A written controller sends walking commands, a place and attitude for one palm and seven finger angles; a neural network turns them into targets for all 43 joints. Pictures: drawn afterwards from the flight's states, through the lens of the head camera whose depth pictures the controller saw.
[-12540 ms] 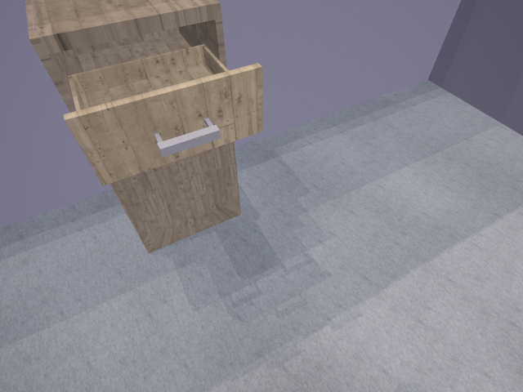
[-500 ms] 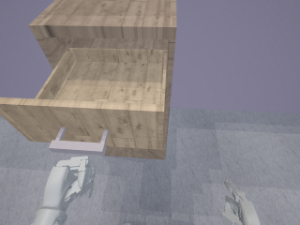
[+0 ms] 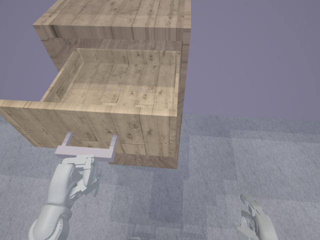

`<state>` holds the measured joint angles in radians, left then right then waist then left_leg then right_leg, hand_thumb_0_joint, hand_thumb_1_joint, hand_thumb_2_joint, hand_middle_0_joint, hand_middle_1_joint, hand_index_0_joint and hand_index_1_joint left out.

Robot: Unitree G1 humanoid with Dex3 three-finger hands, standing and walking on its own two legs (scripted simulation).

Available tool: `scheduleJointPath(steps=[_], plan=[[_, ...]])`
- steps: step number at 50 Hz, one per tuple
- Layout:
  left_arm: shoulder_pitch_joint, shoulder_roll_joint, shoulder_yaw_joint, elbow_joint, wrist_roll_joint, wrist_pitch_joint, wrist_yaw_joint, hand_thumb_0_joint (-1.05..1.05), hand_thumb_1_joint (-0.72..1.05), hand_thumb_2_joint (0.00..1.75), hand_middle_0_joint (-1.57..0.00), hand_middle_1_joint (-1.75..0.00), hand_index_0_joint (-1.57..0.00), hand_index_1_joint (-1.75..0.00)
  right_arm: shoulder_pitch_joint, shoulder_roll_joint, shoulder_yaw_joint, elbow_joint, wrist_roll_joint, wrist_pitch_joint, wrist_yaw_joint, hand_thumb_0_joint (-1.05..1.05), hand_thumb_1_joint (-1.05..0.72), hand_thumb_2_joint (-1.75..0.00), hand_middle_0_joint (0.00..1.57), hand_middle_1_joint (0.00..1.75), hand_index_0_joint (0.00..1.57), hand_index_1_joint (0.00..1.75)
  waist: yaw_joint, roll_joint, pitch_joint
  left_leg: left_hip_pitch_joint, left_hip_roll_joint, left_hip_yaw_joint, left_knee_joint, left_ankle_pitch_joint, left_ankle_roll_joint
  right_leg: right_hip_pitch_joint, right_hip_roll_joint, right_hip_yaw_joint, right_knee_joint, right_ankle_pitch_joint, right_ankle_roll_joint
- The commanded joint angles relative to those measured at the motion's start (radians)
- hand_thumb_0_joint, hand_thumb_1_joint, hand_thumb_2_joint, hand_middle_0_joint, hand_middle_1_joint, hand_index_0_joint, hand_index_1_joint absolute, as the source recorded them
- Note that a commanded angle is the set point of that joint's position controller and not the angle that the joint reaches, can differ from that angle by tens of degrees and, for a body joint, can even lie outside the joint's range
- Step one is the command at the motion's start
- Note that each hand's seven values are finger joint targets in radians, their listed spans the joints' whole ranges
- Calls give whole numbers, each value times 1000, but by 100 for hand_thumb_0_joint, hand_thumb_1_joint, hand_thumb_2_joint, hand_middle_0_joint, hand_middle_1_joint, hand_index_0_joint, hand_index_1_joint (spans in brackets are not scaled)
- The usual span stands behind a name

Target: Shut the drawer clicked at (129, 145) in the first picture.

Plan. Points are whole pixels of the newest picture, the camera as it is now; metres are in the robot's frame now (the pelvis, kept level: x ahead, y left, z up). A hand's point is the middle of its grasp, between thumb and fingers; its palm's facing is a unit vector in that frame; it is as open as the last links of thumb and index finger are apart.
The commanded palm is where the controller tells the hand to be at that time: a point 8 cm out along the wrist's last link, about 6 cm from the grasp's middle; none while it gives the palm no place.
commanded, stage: push the drawer shut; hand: left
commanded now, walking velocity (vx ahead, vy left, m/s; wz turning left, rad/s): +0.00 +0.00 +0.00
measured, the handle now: (88, 145) +0.32 +0.19 +0.07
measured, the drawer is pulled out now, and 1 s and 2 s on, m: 0.28 0.16 0.04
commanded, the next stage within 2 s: none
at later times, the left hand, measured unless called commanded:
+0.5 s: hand (101, 158) +0.29 +0.15 +0.07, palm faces -0.08 -1.00 -0.04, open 3.1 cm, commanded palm +0.28 +0.20 +0.08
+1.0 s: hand (109, 134) +0.36 +0.14 +0.07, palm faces -0.07 -1.00 -0.04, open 3.0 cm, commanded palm +0.35 +0.20 +0.08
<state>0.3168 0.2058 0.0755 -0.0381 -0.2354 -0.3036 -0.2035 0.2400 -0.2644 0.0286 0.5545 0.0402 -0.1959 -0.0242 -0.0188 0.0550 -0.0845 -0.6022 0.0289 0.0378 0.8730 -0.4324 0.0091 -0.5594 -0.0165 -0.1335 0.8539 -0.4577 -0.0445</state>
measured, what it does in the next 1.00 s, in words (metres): stands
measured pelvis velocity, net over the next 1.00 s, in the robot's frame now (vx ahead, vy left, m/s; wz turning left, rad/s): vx -0.02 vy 0.01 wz -0.02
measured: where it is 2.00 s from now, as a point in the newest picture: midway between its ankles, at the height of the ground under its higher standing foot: outside the picture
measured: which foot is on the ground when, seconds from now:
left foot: down 0.00-1.00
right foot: down 0.00-1.00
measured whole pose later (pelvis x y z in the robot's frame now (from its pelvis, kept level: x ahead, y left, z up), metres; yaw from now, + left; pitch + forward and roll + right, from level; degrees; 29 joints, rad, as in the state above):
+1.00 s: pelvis -0.02 +0.01 +0.01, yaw -1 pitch +10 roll -1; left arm -0.33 0.22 0.11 0.57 -0.18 -0.33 -0.12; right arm 0.26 -0.27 0.03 0.65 0.04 -0.10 -0.01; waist -0.05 0.03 -0.05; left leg -0.61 0.02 0.06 0.82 -0.38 0.03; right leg -0.58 -0.02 -0.11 0.81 -0.39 -0.03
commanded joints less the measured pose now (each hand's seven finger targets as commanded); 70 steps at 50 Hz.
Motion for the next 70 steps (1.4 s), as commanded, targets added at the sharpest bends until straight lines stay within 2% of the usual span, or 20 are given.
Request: scheduleJointPath(steps=[1,13,15,18,21,23,27,28,30,33,35,38,40,45,58,61,63,66,68,70], plan=[[-214,101,74,-168,-18,-63,21,0,90,90,-140,-160,-140,-160,-54,-114,-47,-138,2,-56,-12,0,-90,-90,20,30,20,30,-21,-55,-186,109,-30,-47,-103,240,17,90,-2,113,-149,307,40],[-457,117,66,-65,1,-55,46,0,90,90,-140,-160,-140,-160,-65,-122,-46,-105,4,-42,-14,0,-90,-90,20,30,20,30,-28,-58,-195,139,-22,-61,-141,192,15,67,5,100,-157,225,32],[-513,81,29,-42,6,-50,50,0,90,90,-140,-160,-140,-160,-68,-116,-42,-103,5,-40,-12,0,-90,-90,20,30,20,30,-36,-41,-193,152,-23,-63,-149,176,14,55,4,97,-161,210,32],[-554,115,57,-3,15,-51,67,0,90,90,-140,-160,-140,-160,-64,-124,-43,-94,3,-33,-12,0,-90,-90,20,30,20,30,-30,-62,-204,153,-19,-68,-159,173,15,62,6,98,-164,197,30],[-622,83,32,21,17,-49,73,0,90,90,-140,-160,-140,-160,-61,-117,-43,-90,5,-28,-8,0,-90,-90,20,30,20,30,-32,-36,-215,175,-20,-68,-164,184,11,58,6,94,-160,216,29],[-635,105,42,71,25,-48,80,0,90,90,-140,-160,-140,-160,-56,-126,-41,-83,3,-19,-8,0,-90,-90,20,30,20,30,-37,-78,-196,153,-17,-68,-169,169,14,59,7,96,-168,197,31],[-678,111,63,95,28,-56,91,0,90,90,-140,-160,-140,-160,-50,-122,-45,-80,4,-11,-3,0,-90,-90,20,30,20,30,-20,-30,-235,185,-19,-67,-176,201,7,73,8,95,-158,232,24],[-680,116,60,117,33,-57,94,0,90,90,-140,-160,-140,-160,-46,-126,-45,-76,2,-6,-2,0,-90,-90,20,30,20,30,-29,-71,-229,176,-16,-66,-174,202,13,75,9,97,-164,233,28],[-726,95,45,115,31,-64,95,0,90,90,-140,-160,-140,-160,-47,-121,-45,-76,3,-1,0,0,-90,-90,20,30,20,30,-31,-32,-239,188,-18,-60,-175,204,9,72,8,99,-163,241,28],[-770,129,69,181,38,-70,102,0,90,90,-140,-160,-140,-160,-34,-130,-47,-62,4,9,-1,0,-90,-90,20,30,20,30,-40,-93,-204,158,-13,-63,-180,175,12,66,10,101,-173,208,30],[-849,89,26,170,42,-80,103,0,90,90,-140,-160,-140,-160,-33,-124,-46,-59,6,12,0,0,-90,-90,20,30,20,30,-49,-31,-227,188,-17,-63,-179,181,10,50,9,101,-167,218,28],[-855,127,63,244,46,-79,113,0,90,90,-140,-160,-140,-160,-15,-133,-50,-45,3,20,0,0,-90,-90,20,30,20,30,-49,-88,-224,172,-13,-66,-179,175,14,54,12,103,-174,209,31],[-908,119,54,266,47,-84,109,0,90,90,-140,-160,-140,-160,-13,-131,-49,-42,5,29,1,0,-90,-90,20,30,20,30,-52,-48,-233,172,-18,-60,-179,164,13,55,11,110,-176,206,30],[-1033,158,82,353,49,-92,100,0,90,90,-140,-160,-140,-160,13,-135,-51,-21,5,47,-2,0,-90,-90,20,30,20,30,-64,-44,-255,172,-19,-60,-173,176,13,57,13,113,-172,225,30],[-1110,214,154,509,46,-127,79,0,90,90,-140,-160,-140,-160,82,-141,-61,-13,-5,91,16,0,-90,-90,20,30,20,30,-51,-50,-336,169,-22,-44,-150,316,14,122,22,120,-145,400,28],[-1162,195,143,549,43,-129,75,0,90,90,-140,-160,-140,-160,89,-138,-62,-5,-3,99,17,0,-90,-90,20,30,20,30,-71,-59,-301,154,-23,-37,-145,284,15,94,25,124,-157,380,32],[-1170,250,187,578,49,-136,79,0,90,90,-140,-160,-140,-160,100,-145,-63,-2,-6,106,15,0,-90,-90,20,30,20,30,-61,-74,-307,129,-24,-37,-144,275,18,110,25,130,-152,373,31],[-1273,211,145,616,56,-142,74,0,90,90,-140,-160,-140,-160,109,-139,-62,11,-3,112,15,0,-90,-90,20,30,20,30,-89,-49,-300,141,-24,-39,-140,256,18,67,26,127,-154,352,32],[-1311,258,179,649,62,-148,77,0,90,90,-140,-160,-140,-160,123,-146,-64,20,-6,117,12,0,-90,-90,20,30,20,30,-93,-61,-312,137,-23,-42,-132,250,21,59,28,128,-150,337,33],[-1367,211,140,677,66,-153,72,0,90,90,-140,-160,-140,-160,128,-140,-61,24,-6,121,14,0,-90,-90,20,30,20,30,-103,-29,-322,157,-23,-49,-134,256,19,31,30,121,-144,330,30]])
